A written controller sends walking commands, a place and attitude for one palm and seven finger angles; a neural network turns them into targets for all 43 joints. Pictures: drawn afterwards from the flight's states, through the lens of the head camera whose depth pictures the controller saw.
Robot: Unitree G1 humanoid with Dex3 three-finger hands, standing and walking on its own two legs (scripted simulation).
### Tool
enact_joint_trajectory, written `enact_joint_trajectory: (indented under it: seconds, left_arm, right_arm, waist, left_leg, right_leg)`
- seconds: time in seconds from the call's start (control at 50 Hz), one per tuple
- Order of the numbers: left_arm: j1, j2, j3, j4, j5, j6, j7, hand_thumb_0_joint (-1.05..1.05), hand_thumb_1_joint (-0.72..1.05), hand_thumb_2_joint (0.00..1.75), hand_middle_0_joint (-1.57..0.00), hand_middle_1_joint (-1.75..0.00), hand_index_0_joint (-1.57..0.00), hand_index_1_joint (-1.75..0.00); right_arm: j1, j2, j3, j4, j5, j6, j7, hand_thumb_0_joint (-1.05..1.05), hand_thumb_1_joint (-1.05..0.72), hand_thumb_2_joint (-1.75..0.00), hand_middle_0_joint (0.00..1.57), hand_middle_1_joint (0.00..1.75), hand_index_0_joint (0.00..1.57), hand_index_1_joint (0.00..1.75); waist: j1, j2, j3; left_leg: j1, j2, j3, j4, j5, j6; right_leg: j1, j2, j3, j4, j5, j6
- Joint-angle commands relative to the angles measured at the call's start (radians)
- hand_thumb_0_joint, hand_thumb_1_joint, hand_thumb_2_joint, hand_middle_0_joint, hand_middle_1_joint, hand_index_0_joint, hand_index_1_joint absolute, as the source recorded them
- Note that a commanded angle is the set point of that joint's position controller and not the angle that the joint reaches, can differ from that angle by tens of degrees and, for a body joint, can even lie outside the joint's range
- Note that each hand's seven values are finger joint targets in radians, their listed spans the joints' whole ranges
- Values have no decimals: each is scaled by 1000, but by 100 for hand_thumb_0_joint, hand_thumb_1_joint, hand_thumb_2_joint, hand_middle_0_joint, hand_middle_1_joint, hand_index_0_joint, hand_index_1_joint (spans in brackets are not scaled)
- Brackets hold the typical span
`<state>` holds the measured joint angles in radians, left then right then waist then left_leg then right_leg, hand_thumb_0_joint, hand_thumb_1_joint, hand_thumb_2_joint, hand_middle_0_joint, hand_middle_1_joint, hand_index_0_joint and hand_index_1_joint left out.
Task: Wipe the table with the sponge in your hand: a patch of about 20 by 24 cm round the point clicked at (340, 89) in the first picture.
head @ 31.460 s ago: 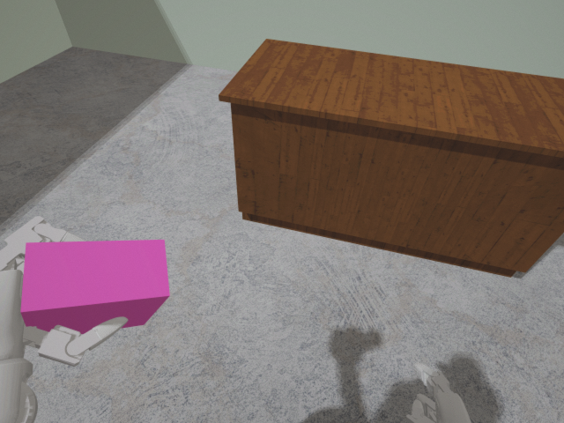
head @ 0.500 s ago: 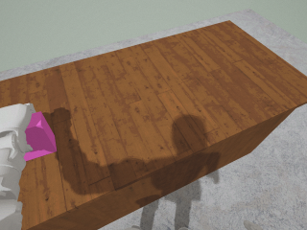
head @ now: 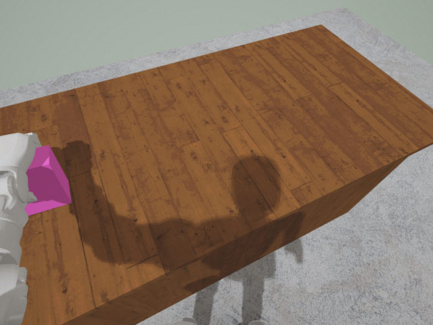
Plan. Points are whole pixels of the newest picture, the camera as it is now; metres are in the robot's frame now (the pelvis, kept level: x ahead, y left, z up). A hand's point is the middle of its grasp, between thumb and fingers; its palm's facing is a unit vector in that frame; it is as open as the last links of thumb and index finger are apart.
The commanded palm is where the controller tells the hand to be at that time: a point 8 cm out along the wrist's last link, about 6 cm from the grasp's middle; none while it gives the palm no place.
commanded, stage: slide across to the middle lane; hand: left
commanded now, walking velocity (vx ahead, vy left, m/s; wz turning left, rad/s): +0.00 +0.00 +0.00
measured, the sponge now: (26, 191) +0.35 +0.41 -0.01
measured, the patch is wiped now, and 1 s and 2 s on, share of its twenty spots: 0.45 0.50 0.55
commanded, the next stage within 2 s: wipe back along the middle lane in 0.54 s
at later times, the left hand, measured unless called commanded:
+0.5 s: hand (51, 159) +0.40 +0.35 +0.04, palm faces -0.07 +0.00 -1.00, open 10.2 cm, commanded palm +0.38 +0.31 +0.07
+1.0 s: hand (69, 173) +0.37 +0.31 +0.03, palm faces -0.04 +0.00 -1.00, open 10.2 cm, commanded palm +0.34 +0.28 +0.05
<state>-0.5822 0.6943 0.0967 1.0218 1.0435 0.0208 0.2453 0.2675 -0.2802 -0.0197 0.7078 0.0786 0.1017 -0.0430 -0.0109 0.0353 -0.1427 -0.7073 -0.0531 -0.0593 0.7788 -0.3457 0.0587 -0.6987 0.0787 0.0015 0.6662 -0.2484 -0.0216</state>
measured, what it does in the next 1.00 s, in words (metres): stands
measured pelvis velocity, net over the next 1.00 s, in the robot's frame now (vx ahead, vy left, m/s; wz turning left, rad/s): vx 0.03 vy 0.00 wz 0.01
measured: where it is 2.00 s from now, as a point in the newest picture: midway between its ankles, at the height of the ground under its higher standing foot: outside the picture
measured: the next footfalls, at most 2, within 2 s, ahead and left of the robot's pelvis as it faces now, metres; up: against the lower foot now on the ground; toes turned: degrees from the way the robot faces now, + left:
none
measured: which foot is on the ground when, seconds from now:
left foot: down 0.00-1.00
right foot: down 0.00-1.00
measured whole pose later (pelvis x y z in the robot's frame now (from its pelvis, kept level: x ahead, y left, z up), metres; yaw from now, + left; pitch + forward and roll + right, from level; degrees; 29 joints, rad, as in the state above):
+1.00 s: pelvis +0.03 +0.00 +0.02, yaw +0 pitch +10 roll -2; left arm -0.38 0.41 -0.09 0.71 1.00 0.35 0.32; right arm 0.15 -0.27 -0.01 0.70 0.08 0.16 -0.03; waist 0.02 0.04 -0.14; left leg -0.45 -0.06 -0.06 0.61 -0.33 0.06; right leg -0.46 0.06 0.02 0.54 -0.25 -0.03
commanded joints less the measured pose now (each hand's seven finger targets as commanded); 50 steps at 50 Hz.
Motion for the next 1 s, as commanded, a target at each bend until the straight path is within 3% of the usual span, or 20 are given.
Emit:
enact_joint_trajectory:
  seconds: [0.0,0.02,0.08,0.22,0.3,0.32,0.38,0.42,0.44,0.52,0.54,0.6,0.62,0.7,0.72,0.74,0.86,0.9,0.92,0.98]
  left_arm:
    - [-197,134,-21,-129,-5,5,25,0,10,130,-120,-160,-120,-160]
    - [-200,147,6,-136,-24,3,30,0,10,130,-120,-160,-120,-160]
    - [-254,68,-67,-178,-43,19,38,0,10,130,-120,-160,-120,-160]
    - [-291,-19,-131,-186,-40,54,27,0,10,130,-120,-160,-120,-160]
    - [-322,-121,-215,-199,-34,73,19,0,10,130,-120,-160,-120,-160]
    - [-301,-114,-182,-220,-52,68,22,0,10,130,-120,-160,-120,-160]
    - [-275,-134,-195,-223,-49,96,27,0,10,130,-120,-160,-120,-160]
    - [-243,-115,-159,-222,-44,118,36,0,10,130,-120,-160,-120,-160]
    - [-237,-147,-191,-229,-40,133,38,0,10,130,-120,-160,-120,-160]
    - [-239,-109,-143,-218,-22,189,57,0,10,130,-120,-160,-120,-160]
    - [-211,-150,-179,-220,-22,204,56,0,10,130,-120,-160,-120,-160]
    - [-216,-161,-189,-219,-21,233,58,0,10,130,-120,-160,-120,-160]
    - [-203,-115,-136,-225,-24,236,61,0,10,130,-120,-160,-120,-160]
    - [-59,-163,-165,-286,-42,255,46,0,10,130,-120,-160,-120,-160]
    - [-6,-131,-122,-302,-51,258,46,0,10,130,-120,-160,-120,-160]
    - [16,-193,-183,-327,-53,263,38,0,10,130,-120,-160,-120,-160]
    - [53,-208,-200,-331,-51,315,30,0,10,130,-120,-160,-120,-160]
    - [91,-191,-183,-333,-54,327,29,0,10,130,-120,-160,-120,-160]
    - [102,-140,-135,-336,-58,330,33,0,10,130,-120,-160,-120,-160]
    - [67,-211,-215,-321,-48,341,21,0,10,130,-120,-160,-120,-160]
  right_arm:
    - [24,-154,-58,-91,1,-32,-13,0,-90,-90,20,30,20,30]
    - [17,-154,-58,-87,5,-33,-17,0,-90,-90,20,30,20,30]
    - [-2,-145,-56,-84,8,-39,-18,0,-90,-90,20,30,20,30]
    - [-30,-135,-48,-62,4,-45,-21,0,-90,-90,20,30,20,30]
    - [-35,-125,-50,-57,-4,-43,-16,0,-90,-90,20,30,20,30]
    - [-47,-125,-50,-61,-2,-46,-19,0,-90,-90,20,30,20,30]
    - [-49,-121,-51,-62,-7,-31,-13,0,-90,-90,20,30,20,30]
    - [-68,-123,-48,-65,-8,-22,-10,0,-90,-90,20,30,20,30]
    - [-62,-122,-49,-67,-12,-17,-6,0,-90,-90,20,30,20,30]
    - [-93,-123,-44,-69,-13,3,1,0,-90,-90,20,30,20,30]
    - [-87,-119,-45,-77,-16,6,3,0,-90,-90,20,30,20,30]
    - [-101,-117,-43,-78,-15,15,7,0,-90,-90,20,30,20,30]
    - [-106,-123,-45,-74,-17,15,5,0,-90,-90,20,30,20,30]
    - [-122,-116,-46,-101,-16,18,11,0,-90,-90,20,30,20,30]
    - [-132,-121,-47,-103,-15,17,12,0,-90,-90,20,30,20,30]
    - [-134,-115,-45,-112,-14,17,14,0,-90,-90,20,30,20,30]
    - [-171,-122,-35,-122,-4,22,13,0,-90,-90,20,30,20,30]
    - [-181,-123,-33,-129,-2,20,8,0,-90,-90,20,30,20,30]
    - [-190,-131,-32,-126,0,20,5,0,-90,-90,20,30,20,30]
    - [-196,-121,-25,-135,4,18,-1,0,-90,-90,20,30,20,30]
  waist:
    - [-28,-10,-264]
    - [-22,-20,-268]
    - [-42,-1,-236]
    - [-46,26,-191]
    - [-59,28,-184]
    - [-37,39,-216]
    - [-34,14,-239]
    - [-12,9,-242]
    - [-16,5,-257]
    - [-1,-13,-239]
    - [-2,-19,-257]
    - [-10,-34,-255]
    - [5,-22,-270]
    - [21,-30,-323]
    - [37,-35,-333]
    - [25,-25,-324]
    - [15,-74,-174]
    - [25,-88,-165]
    - [40,-76,-171]
    - [19,-65,-133]
  left_leg:
    - [196,52,-31,-136,159,-3]
    - [199,55,-39,-144,169,-3]
    - [236,57,-50,-169,142,-9]
    - [308,66,-81,-206,154,-32]
    - [363,74,-104,-209,176,-55]
    - [385,79,-110,-213,229,-59]
    - [407,77,-100,-198,317,-70]
    - [402,79,-99,-199,400,-78]
    - [417,78,-93,-190,442,-78]
    - [392,76,-82,-197,489,-80]
    - [400,70,-70,-189,516,-77]
    - [384,65,-55,-189,505,-71]
    - [387,67,-60,-190,533,-72]
    - [394,54,-36,-182,565,-59]
    - [394,55,-43,-182,590,-60]
    - [403,53,-35,-178,612,-57]
    - [331,40,-33,-219,417,-43]
    - [308,29,-22,-232,354,-33]
    - [305,28,-25,-239,344,-34]
    - [293,24,-18,-246,281,-32]
  right_leg:
    - [175,-27,18,-101,45,-44]
    - [186,-28,22,-103,51,-47]
    - [169,-30,6,-115,25,-40]
    - [139,-33,2,-128,29,-53]
    - [103,-31,-15,-120,39,-53]
    - [119,-32,-12,-117,60,-58]
    - [154,-30,-15,-121,97,-55]
    - [181,-31,-10,-119,131,-62]
    - [195,-30,-17,-120,154,-59]
    - [236,-34,-5,-122,201,-62]
    - [261,-35,-11,-122,234,-58]
    - [290,-40,0,-126,279,-55]
    - [305,-41,9,-123,292,-59]
    - [392,-48,25,-128,388,-54]
    - [414,-49,34,-125,412,-58]
    - [417,-51,25,-126,437,-54]
    - [385,-48,29,-153,334,-59]
    - [412,-51,42,-164,321,-60]
    - [428,-53,53,-164,316,-65]
    - [387,-53,40,-172,247,-61]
